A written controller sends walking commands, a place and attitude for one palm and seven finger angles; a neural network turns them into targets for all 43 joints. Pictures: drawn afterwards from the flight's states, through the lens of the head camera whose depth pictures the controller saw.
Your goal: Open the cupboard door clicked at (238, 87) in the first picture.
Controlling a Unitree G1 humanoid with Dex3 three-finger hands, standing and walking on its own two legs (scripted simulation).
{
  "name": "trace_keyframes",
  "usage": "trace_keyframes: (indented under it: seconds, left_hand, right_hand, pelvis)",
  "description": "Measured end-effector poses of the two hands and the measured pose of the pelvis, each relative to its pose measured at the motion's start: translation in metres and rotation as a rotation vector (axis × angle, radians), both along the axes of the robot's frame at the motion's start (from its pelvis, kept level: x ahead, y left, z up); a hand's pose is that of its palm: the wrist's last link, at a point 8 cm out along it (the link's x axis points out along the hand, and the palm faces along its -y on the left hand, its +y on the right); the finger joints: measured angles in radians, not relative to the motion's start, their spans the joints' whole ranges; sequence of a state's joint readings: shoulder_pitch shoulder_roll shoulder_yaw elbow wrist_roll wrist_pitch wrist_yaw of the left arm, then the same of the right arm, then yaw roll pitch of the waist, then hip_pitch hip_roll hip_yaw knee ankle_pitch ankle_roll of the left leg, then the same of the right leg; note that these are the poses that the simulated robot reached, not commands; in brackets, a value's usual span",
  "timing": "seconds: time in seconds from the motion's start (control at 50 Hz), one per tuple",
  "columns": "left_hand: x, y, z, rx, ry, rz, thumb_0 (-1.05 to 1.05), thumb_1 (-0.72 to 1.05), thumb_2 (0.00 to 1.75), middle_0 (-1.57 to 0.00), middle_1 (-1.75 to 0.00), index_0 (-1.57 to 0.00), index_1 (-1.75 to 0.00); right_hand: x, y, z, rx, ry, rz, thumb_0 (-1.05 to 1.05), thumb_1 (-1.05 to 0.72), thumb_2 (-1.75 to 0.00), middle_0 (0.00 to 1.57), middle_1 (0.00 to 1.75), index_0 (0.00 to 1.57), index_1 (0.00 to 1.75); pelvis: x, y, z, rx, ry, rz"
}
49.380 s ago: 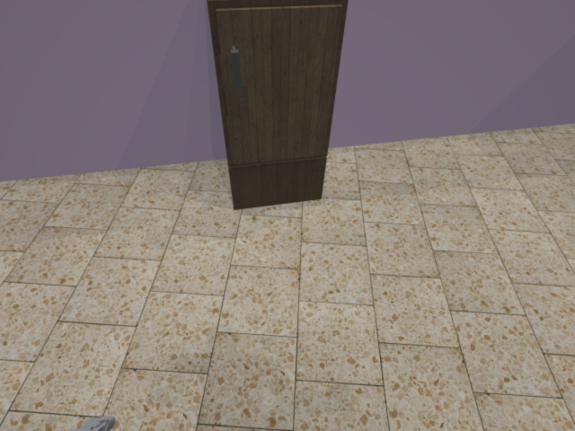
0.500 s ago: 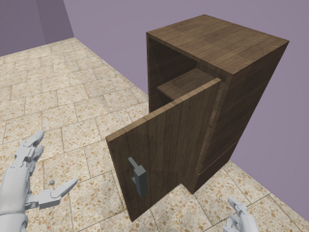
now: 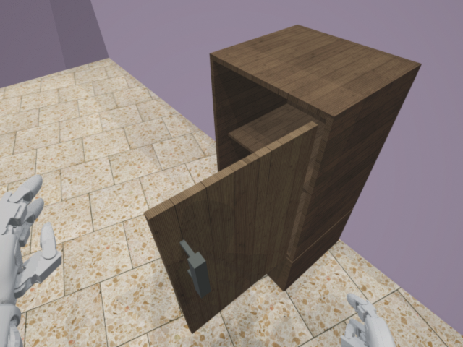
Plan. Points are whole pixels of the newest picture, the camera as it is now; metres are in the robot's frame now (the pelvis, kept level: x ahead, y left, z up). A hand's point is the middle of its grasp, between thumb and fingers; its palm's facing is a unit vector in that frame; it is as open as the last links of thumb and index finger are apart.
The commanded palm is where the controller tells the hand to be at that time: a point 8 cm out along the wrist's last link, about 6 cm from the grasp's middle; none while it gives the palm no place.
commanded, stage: draw the hand back to the body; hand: left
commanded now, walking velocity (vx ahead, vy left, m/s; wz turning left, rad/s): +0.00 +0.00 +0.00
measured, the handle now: (194, 268) +0.28 +0.11 -0.05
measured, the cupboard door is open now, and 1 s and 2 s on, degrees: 88 88 88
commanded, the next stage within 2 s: step back with the hand held close in 0.14 s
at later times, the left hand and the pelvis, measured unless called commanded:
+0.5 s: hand (67, 251) +0.19 +0.24 +0.15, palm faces +0.36 -0.80 -0.48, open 7.4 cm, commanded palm +0.13 +0.28 +0.18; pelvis -0.02 -0.01 +0.00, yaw -2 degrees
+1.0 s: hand out of the picture +0.10 +0.30 +0.15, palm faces +0.41 -0.76 -0.50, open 7.4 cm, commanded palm +0.03 +0.33 +0.18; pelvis -0.10 +0.03 -0.01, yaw +1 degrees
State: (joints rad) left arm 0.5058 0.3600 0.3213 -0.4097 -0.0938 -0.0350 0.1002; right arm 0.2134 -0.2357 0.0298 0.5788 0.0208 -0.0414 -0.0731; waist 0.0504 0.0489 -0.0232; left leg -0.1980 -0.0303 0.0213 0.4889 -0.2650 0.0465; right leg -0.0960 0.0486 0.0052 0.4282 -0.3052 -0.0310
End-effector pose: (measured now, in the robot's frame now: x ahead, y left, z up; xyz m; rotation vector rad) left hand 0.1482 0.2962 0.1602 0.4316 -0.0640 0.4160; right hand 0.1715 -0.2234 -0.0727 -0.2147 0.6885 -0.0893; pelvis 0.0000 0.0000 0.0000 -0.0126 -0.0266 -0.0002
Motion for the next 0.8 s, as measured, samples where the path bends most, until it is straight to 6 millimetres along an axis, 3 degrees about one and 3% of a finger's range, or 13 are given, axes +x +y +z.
trace_keyframes:
  seconds: [0.34, 0.58, 0.68, 0.8]
  left_hand:
    - [-0.007, -0.017, 0.018, 0.068, -0.059, 0.000, 0.01, 0.88, 0.90, -0.21, -0.30, -0.21, -0.30]
    - [0.005, -0.019, 0.012, 0.129, 0.015, -0.113, 0.01, 0.88, 0.90, -0.21, -0.30, -0.21, -0.30]
    - [-0.006, -0.011, 0.020, 0.166, -0.018, -0.146, 0.01, 0.88, 0.90, -0.21, -0.31, -0.21, -0.30]
    - [-0.035, 0.005, 0.024, 0.177, -0.064, -0.132, 0.01, 0.88, 0.90, -0.21, -0.31, -0.21, -0.30]
  right_hand:
    - [-0.007, -0.019, -0.004, 0.017, -0.002, -0.007, 0.01, -0.90, -0.90, 0.20, 0.30, 0.20, 0.30]
    - [-0.035, -0.041, -0.002, -0.027, 0.070, -0.138, 0.01, -0.91, -0.90, 0.20, 0.30, 0.20, 0.30]
    - [-0.053, -0.037, 0.004, -0.043, 0.074, -0.165, 0.01, -0.91, -0.90, 0.20, 0.30, 0.20, 0.30]
    - [-0.075, -0.022, 0.007, -0.047, 0.050, -0.159, 0.01, -0.91, -0.90, 0.20, 0.30, 0.20, 0.30]
  pelvis:
    - [-0.009, -0.020, 0.001, -0.004, -0.011, 0.000]
    - [-0.024, -0.009, 0.003, 0.000, 0.036, -0.040]
    - [-0.037, -0.002, 0.001, -0.002, 0.034, -0.044]
    - [-0.059, 0.009, -0.001, -0.013, 0.023, -0.041]
